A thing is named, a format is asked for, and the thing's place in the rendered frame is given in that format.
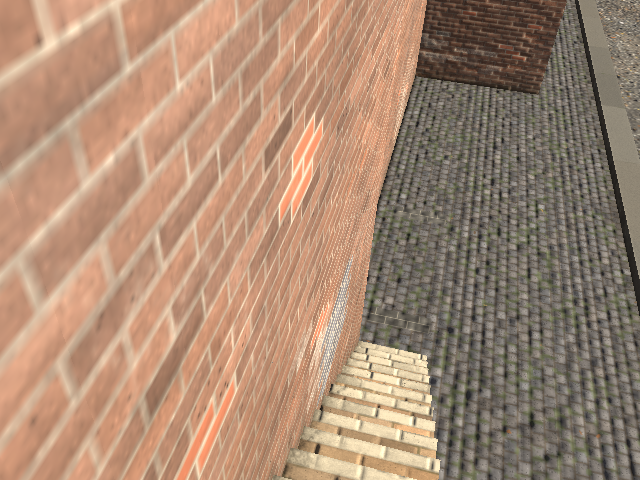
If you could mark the stairs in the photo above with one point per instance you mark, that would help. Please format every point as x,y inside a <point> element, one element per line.
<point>375,424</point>

